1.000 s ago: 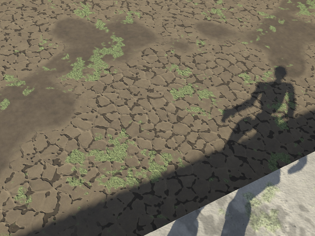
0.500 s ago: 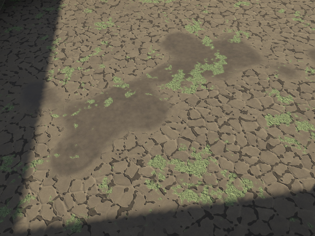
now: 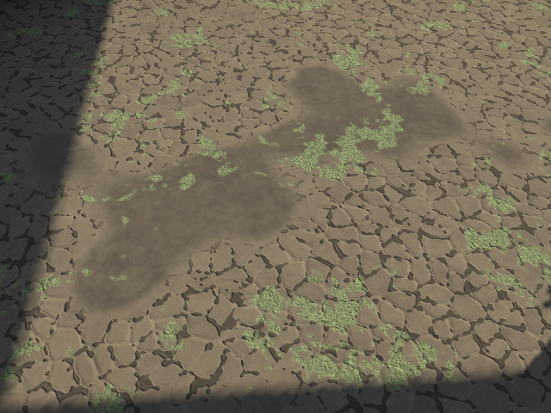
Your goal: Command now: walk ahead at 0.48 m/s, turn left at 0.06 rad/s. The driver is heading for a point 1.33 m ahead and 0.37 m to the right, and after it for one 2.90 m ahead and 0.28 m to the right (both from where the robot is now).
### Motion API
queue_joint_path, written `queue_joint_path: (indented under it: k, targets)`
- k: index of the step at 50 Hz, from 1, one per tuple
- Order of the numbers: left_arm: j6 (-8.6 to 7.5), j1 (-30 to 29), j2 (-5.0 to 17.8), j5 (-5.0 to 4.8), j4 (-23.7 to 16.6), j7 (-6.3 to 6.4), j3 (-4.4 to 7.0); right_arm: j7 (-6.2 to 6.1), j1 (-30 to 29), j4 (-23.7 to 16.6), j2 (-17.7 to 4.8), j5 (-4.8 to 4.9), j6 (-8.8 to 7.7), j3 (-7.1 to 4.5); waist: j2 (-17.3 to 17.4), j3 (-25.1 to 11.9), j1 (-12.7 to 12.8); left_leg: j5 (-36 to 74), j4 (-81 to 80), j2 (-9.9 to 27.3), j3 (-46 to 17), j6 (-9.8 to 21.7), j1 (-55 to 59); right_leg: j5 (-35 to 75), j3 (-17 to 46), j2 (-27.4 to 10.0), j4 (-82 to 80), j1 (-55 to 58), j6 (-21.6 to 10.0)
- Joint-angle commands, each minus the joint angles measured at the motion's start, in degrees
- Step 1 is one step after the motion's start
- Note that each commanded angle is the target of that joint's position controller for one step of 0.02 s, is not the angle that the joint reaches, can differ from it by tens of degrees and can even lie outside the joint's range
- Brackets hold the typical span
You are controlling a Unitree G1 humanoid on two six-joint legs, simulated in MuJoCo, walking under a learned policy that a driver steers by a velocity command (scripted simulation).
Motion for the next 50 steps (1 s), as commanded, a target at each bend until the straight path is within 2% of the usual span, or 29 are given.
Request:
queue_joint_path:
  k: [1, 2, 4, 5, 6, 7, 8, 9, 10, 11, 12, 14, 16, 18, 19, 21, 22, 23, 24, 26, 27, 28, 29, 30, 33, 36, 39, 40, 50]
  targets:
    - [-0.29, -3.3, 2.3, 0.05, -4.4, -0.06, 0.02, 0.08, -2.8, -4.5, -8.4, -0.05, -1.01, -2.41, 7.4, 0.1, 0.3, 16.5, -8.7, 13.2, -12.1, 6.2, -3.3, 0.3, -2.5, 0.3, -6.3, 4.6, -0.6]
    - [-0.57, -4.8, 3.1, 0.20, -4.8, -0.44, 0.14, -0.11, -1.0, -3.9, -9.6, -0.07, -0.43, -2.74, 7.2, -0.6, -1.1, 13.2, -9.6, 13.4, -14.6, 6.2, -2.2, -2.6, -3.1, 1.0, -5.3, 4.8, -1.0]
    - [-1.15, -6.5, 2.9, -0.29, -6.1, -0.68, -0.12, -0.57, -0.7, -4.0, -9.6, -0.71, 0.40, -2.84, 6.7, 0.2, -1.4, 10.8, -9.1, 15.0, -16.9, 7.3, 0.4, -5.3, -2.5, 0.4, -7.9, 2.9, -1.7]
    - [-1.84, -6.2, 3.3, -0.89, -6.2, -0.68, -0.09, -0.66, -1.6, -4.4, -9.9, -0.85, 0.80, -2.98, 6.0, 0.3, -1.0, 13.7, -7.9, 15.2, -17.0, 7.2, 0.8, -4.7, -2.5, 0.4, -10.4, 4.6, -1.9]
    - [-2.35, -3.7, 2.5, -0.65, -5.4, -0.54, -0.45, -0.69, -3.1, -5.1, -8.3, -0.26, 1.26, -2.54, 4.9, -1.5, 0.1, 16.7, -5.6, 14.2, -16.0, 6.6, 1.1, -3.6, -3.4, 0.9, -14.8, 9.1, -2.1]
    - [-2.75, 1.6, 1.4, -0.12, -3.7, -0.47, -0.73, -0.85, -4.4, -5.5, -8.5, 0.38, 1.60, -2.54, 4.4, -2.8, 2.5, 17.3, -2.5, 12.8, -14.2, 5.2, -1.8, -0.3, -4.4, 1.9, -20.6, 17.5, -2.8]
    - [-3.34, 8.1, 2.1, 1.33, -2.0, -0.07, -0.68, -1.17, -5.1, -5.8, -7.5, 0.16, 1.96, -2.25, 3.0, -3.1, 4.0, 18.3, 4.3, 9.9, -11.9, 3.1, -7.6, 5.5, -0.7, -0.1, -21.7, 26.6, -5.1]
    - [-3.63, 10.3, 6.2, 1.35, -2.5, 0.65, 0.18, -1.55, -6.1, -8.1, -4.3, 0.20, 2.18, -1.19, -6.1, -7.4, 4.7, 11.1, 15.6, 2.8, -5.4, -0.6, -14.7, 16.3, 9.5, -8.6, -21.7, 37.1, -8.8]
    - [-3.24, 12.4, 8.8, -0.25, -2.0, 0.41, 0.98, -2.18, -7.3, -9.2, -5.3, -1.00, 2.41, -1.46, -16.0, -6.2, 7.9, -16.4, 26.8, -3.7, -1.8, -3.2, -21.6, 28.7, 21.4, -17.3, -27.6, 33.3, -15.2]
    - [-3.02, 10.5, 5.8, -1.09, -3.4, 0.02, -0.02, -2.96, -7.6, -8.4, -7.8, -1.45, 2.73, -2.76, -9.9, -4.1, 7.1, -18.8, 34.3, -5.0, -8.1, -5.4, -23.1, 33.3, 21.9, -17.7, -27.2, 29.5, -16.1]
    - [-3.33, 6.6, 4.6, -1.03, -4.5, 0.04, -0.64, -3.03, -7.8, -8.2, -7.9, -1.01, 2.67, -3.05, -7.0, -3.8, 4.7, -16.3, 38.4, -5.0, -10.3, -6.7, -22.5, 36.3, 18.6, -16.7, -26.8, 25.8, -15.8]
    - [-3.92, 0.5, 3.4, -0.44, -6.1, 0.15, -1.42, -2.86, -8.8, -8.6, -7.4, -0.57, 2.77, -2.93, -6.1, -4.1, 1.1, -9.9, 38.2, -3.4, -10.9, -8.8, -20.0, 39.4, 13.1, -13.8, -27.7, 20.9, -13.6]
    - [-4.62, -1.9, 2.1, -0.07, -7.1, -0.24, -2.21, -2.89, -8.5, -7.9, -6.2, -1.38, 3.80, -2.60, -5.7, -6.4, -0.3, -6.9, 36.3, -3.2, -10.2, -10.3, -15.1, 44.1, 9.9, -12.2, -27.9, 18.0, -12.7]
    - [-5.14, -2.8, 1.5, -0.01, -7.1, -0.69, -2.70, -2.81, -9.0, -7.6, -5.1, -1.61, 4.73, -2.05, -4.3, -7.9, -1.5, -4.8, 30.0, -1.9, -8.8, -10.7, -11.5, 43.3, 6.6, -10.2, -27.4, 17.1, -11.1]
    - [-5.23, -3.4, 1.3, 0.17, -7.1, -0.96, -2.85, -2.71, -9.8, -7.7, -4.2, -1.81, 5.00, -1.47, -4.1, -8.1, -1.8, -3.7, 23.4, -0.6, -7.2, -10.3, -9.5, 40.8, 4.9, -8.6, -27.0, 17.1, -9.6]
    - [-4.88, -0.9, 2.0, 0.42, -6.2, -1.32, -2.44, -2.52, -13.9, -8.4, -3.2, -1.85, 5.21, -0.45, -4.7, -8.1, 0.8, -2.6, 13.4, 1.0, -3.8, -9.0, -6.4, 34.1, 5.8, -8.0, -27.5, 18.3, -9.0]
    - [-4.61, 0.5, 2.7, 0.25, -5.9, -1.33, -2.32, -2.14, -14.9, -8.7, -2.7, -1.70, 5.67, -0.05, -6.3, -9.0, 1.5, -5.4, 12.1, 0.7, -2.4, -8.0, -4.8, 24.6, 7.8, -7.9, -28.8, 18.8, -9.5]
    - [-4.02, -1.0, 2.7, -0.21, -6.6, -1.14, -2.44, -1.52, -15.8, -9.0, -2.7, -1.93, 5.76, 0.22, -5.6, -8.8, 1.4, -3.6, 9.7, 0.9, -1.7, -6.9, -2.5, 13.2, 9.7, -8.1, -30.6, 17.6, -9.0]
    - [-3.37, -3.1, 2.6, -0.83, -7.5, -1.12, -2.46, -1.05, -16.1, -9.2, -1.6, -2.03, 5.62, 0.71, -4.1, -7.7, 0.3, 0.5, 4.4, 1.5, -0.7, -5.7, 1.0, 1.2, 10.1, -7.7, -31.6, 14.5, -8.1]
    - [-2.42, -3.8, 2.3, -1.26, -8.1, -1.14, -2.60, -0.45, -16.4, -9.7, -0.3, -3.26, 5.42, 1.63, -1.2, -5.6, 0.4, 0.2, 3.4, 2.8, -1.7, -2.8, 7.4, -9.4, 10.5, -6.3, -31.4, 8.0, -5.7]
    - [-2.18, -3.6, 0.6, -0.85, -9.1, -1.50, -3.30, -0.09, -19.1, -10.0, -3.0, -1.79, 5.14, 0.79, 5.3, -4.8, 1.6, -4.1, 3.1, 3.5, -5.1, -1.6, 4.4, -13.6, 4.6, -2.2, -31.6, 7.1, -3.4]
    - [-2.14, -5.7, 0.6, -0.42, -9.6, -1.71, -3.40, 0.16, -20.1, -10.8, -3.6, -1.19, 4.99, 0.76, 7.7, -2.6, 0.4, -8.9, -1.7, 5.3, -9.1, -0.6, 0.3, -10.8, 0.9, -0.2, -27.3, 9.0, -1.9]
    - [-2.26, -6.2, 0.0, -0.22, -9.9, -1.85, -3.42, 0.07, -20.9, -11.3, -4.5, -1.14, 4.75, 0.80, 10.3, -1.5, 1.1, -11.9, -5.7, 7.4, -12.8, -0.2, -3.3, -6.7, -1.4, 1.1, -23.8, 11.8, -1.3]
    - [-2.50, -5.8, 0.0, 0.08, -9.9, -1.90, -3.45, -0.04, -22.1, -11.9, -5.0, -1.17, 4.62, 0.85, 10.9, -0.4, 1.7, -12.8, -8.0, 8.6, -15.1, -0.2, -5.9, -4.2, -2.2, 1.5, -22.5, 13.7, -1.0]
    - [-3.13, -4.6, -0.2, 0.52, -9.6, -1.85, -3.46, -0.29, -22.7, -12.5, -4.0, -0.96, 4.31, 1.33, 7.7, -0.5, 2.7, -11.1, -7.9, 7.5, -14.3, -1.0, -7.2, -3.8, -1.8, 0.9, -22.9, 17.8, -1.3]
    - [-2.91, -5.8, -1.0, 0.67, -10.0, -1.73, -3.60, 0.02, -22.2, -12.6, -3.0, -0.65, 3.91, 1.74, 4.1, -1.2, 2.3, -8.7, -5.5, 5.4, -11.2, -2.1, -6.6, -4.3, -0.3, 0.1, -23.4, 19.8, -1.7]
    - [-2.41, -6.9, -0.5, 0.34, -10.4, -1.55, -3.46, 0.38, -21.8, -12.7, -1.8, -0.90, 3.53, 2.14, -0.1, -1.1, 1.9, -5.0, -2.6, 3.9, -8.5, -2.6, -4.9, -6.1, 1.4, -0.8, -25.0, 18.8, -2.1]
    - [-2.23, -7.2, -1.1, 0.72, -10.5, -1.56, -3.81, 0.60, -21.7, -12.9, -1.4, -1.17, 3.63, 2.33, -1.0, -1.4, 1.6, -4.3, -2.0, 3.7, -8.2, -2.7, -4.1, -6.3, 1.6, -1.1, -25.6, 18.7, -2.3]
    - [-1.86, -7.1, -0.5, 0.53, -10.9, -1.36, -3.57, 0.26, -21.3, -12.1, -1.9, -1.31, 2.96, 2.38, 1.3, -2.0, 1.6, 2.0, -0.5, 3.5, -7.3, -2.3, -1.2, -0.1, 1.8, -0.9, -23.9, 20.8, -3.0]
Keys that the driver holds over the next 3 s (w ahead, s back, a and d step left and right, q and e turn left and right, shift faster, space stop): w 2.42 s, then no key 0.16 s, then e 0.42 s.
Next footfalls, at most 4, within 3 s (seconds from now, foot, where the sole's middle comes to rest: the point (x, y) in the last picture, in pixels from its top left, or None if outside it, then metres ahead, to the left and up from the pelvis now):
0.16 right None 0.13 -0.11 -0.77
0.50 left None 0.12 0.06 -0.77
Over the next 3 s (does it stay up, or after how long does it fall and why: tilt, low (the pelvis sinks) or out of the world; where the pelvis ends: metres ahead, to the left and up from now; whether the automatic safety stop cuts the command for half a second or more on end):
stays up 0.11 -0.02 -0.01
